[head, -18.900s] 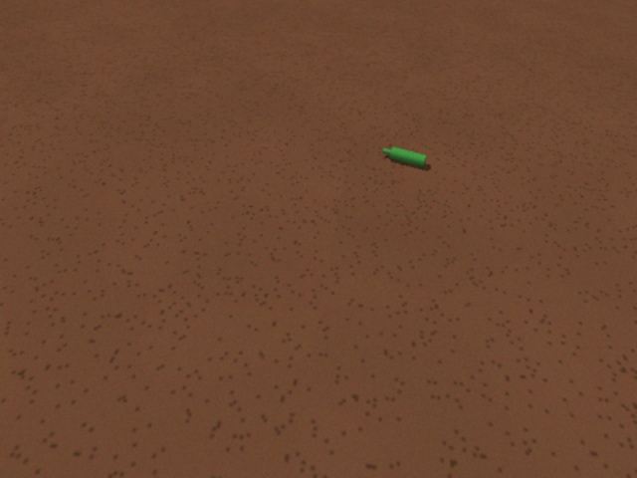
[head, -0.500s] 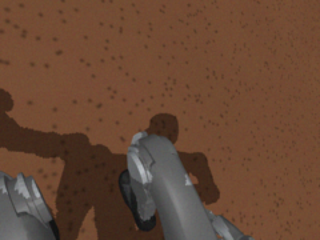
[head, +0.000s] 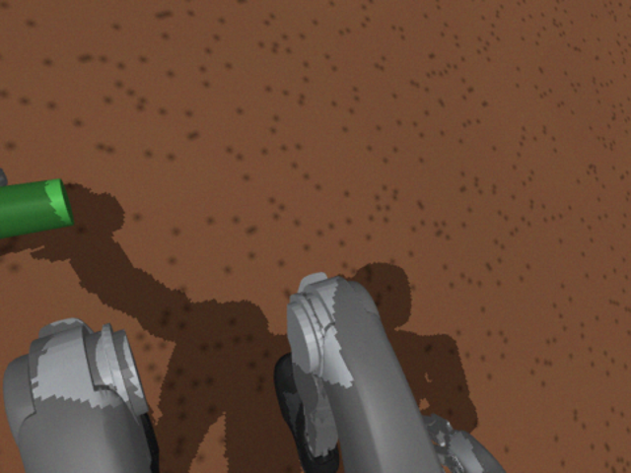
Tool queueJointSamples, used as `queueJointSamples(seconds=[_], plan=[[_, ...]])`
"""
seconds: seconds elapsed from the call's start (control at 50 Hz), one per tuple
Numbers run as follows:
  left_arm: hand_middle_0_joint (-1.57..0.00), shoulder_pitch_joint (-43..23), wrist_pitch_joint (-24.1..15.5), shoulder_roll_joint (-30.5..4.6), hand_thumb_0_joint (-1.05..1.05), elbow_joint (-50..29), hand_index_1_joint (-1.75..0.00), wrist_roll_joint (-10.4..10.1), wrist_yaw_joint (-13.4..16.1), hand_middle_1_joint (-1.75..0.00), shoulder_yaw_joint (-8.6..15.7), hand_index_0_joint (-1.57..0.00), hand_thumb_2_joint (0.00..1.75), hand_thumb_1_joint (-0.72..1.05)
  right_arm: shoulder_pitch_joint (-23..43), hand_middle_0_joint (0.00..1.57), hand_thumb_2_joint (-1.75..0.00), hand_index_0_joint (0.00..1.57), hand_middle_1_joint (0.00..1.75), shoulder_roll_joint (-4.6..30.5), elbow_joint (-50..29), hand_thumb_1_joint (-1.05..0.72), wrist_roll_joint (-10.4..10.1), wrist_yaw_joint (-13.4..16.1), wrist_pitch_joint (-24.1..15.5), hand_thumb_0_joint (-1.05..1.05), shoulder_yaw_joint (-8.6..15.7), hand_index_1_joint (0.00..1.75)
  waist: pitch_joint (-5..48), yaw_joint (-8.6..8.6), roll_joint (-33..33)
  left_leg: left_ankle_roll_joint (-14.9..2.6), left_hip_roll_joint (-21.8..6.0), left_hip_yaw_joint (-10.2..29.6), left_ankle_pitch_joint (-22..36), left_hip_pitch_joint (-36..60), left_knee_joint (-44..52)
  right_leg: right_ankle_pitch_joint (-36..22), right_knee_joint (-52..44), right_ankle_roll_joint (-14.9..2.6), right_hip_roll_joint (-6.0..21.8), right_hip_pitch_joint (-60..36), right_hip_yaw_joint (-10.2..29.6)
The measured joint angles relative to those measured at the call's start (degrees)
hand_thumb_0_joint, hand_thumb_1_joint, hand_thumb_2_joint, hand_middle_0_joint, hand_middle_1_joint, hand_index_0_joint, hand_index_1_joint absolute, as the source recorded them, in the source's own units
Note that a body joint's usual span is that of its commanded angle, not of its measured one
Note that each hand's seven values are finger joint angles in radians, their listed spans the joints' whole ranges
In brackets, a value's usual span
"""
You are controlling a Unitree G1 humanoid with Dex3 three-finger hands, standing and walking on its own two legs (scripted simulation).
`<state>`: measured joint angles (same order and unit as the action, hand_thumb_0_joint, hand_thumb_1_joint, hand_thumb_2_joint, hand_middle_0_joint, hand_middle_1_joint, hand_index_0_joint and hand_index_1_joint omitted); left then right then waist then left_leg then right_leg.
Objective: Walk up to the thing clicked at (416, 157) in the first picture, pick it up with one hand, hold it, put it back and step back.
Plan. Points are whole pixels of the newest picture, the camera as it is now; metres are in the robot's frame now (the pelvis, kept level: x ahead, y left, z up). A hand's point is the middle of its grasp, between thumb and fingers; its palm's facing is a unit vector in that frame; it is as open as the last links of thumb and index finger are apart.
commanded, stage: settle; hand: left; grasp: from above
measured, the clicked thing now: out of the picture +0.44 +0.34 -0.23
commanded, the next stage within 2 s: lift in 0.36 s
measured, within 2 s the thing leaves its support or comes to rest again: neither
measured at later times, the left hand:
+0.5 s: hand out of the picture +0.43 +0.33 -0.13, palm faces -0.45 -0.10 -0.89, open 9.0 cm
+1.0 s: hand out of the picture +0.37 +0.34 -0.01, palm faces -0.45 -0.14 -0.88, open 9.0 cm
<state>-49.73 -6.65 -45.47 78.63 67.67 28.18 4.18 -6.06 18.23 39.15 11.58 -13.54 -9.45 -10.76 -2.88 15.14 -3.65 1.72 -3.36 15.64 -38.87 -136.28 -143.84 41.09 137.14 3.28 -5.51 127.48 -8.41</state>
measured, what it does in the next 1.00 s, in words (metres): rises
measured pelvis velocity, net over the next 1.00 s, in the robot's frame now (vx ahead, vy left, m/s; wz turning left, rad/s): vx -0.02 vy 0.00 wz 0.14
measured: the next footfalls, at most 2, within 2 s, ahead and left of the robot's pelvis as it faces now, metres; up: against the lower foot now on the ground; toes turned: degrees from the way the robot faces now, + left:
none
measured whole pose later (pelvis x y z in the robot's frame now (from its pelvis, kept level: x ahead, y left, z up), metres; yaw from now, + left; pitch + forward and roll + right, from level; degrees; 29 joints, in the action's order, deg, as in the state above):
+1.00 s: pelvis -0.02 +0.00 +0.10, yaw +8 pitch +33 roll -7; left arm -40.3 -4.5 -36.4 54.3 59.8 4.8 -2.6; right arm -10.4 15.6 38.0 2.3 -3.7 2.2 -1.0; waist 8.2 7.3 2.1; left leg 0.4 -3.0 7.1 -34.5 -122.0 -122.6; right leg 38.8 120.5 2.4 -2.1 115.2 -3.1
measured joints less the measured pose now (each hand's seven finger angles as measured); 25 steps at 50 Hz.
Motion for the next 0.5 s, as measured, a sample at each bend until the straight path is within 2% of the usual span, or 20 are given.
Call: queueJointSamples(seconds=[0.1, 0.24, 0.34, 0.5], plan=[[-0.82, -0.8, 2.0, 2.4, 0.0, -1.6, -0.36, -1.2, -3.0, -0.41, -1.7, -0.85, 0.24, 0.16, 0.0, 0.2, -0.91, 0.2, 0.3, -0.6, 0.2, -0.92, -1.8, 0.6, 1.6, 0.0, 2.0, 0.3, 2.3, -1.0, 1.5, -0.33, -0.1, -1.6, 0.7, 0.2, 1.3, -0.2, -0.4, -0.07, 0.4, 0.2, 1.1], [-0.84, -2.5, 3.0, 3.7, 0.0, -2.3, -0.33, -2.7, -9.1, -0.38, -3.2, -0.87, 0.24, 0.15, -0.7, 0.2, -0.91, 0.19, 0.3, -0.9, -0.3, -0.92, -3.3, 2.2, 4.2, 0.0, 3.2, 0.3, 3.3, -1.71, 3.2, -0.55, 0.0, -3.1, 1.7, 1.1, 3.4, -0.6, -1.5, -0.24, 0.9, -0.3, 2.2], [-0.84, -2.6, 1.9, 3.9, 0.0, -4.3, -0.33, -2.2, -12.6, -0.38, -3.2, -0.88, 0.25, 0.15, -2.0, 0.2, -0.91, 0.2, 0.3, -1.0, -0.6, -0.91, -3.9, 3.6, 6.2, 0.0, 3.5, 0.3, 2.9, -2.17, 3.4, -0.35, 0.1, -3.7, 2.2, 2.2, 4.9, -0.8, -2.4, -0.52, 1.3, -1.2, 2.6], [-0.84, -1.6, -0.1, 3.4, 0.0, -8.0, -0.33, -1.0, -14.8, -0.38, -2.3, -0.88, 0.26, 0.14, -3.7, 0.2, -0.9, 0.2, 0.3, -0.8, -0.6, -0.91, -4.1, 5.9, 8.3, 0.0, 4.2, 0.3, 2.4, -2.28, 3.0, -0.09, 0.6, -4.0, 3.3, 2.9, 6.5, -1.5, -3.5, -0.84, 1.8, -1.8, 2.6]])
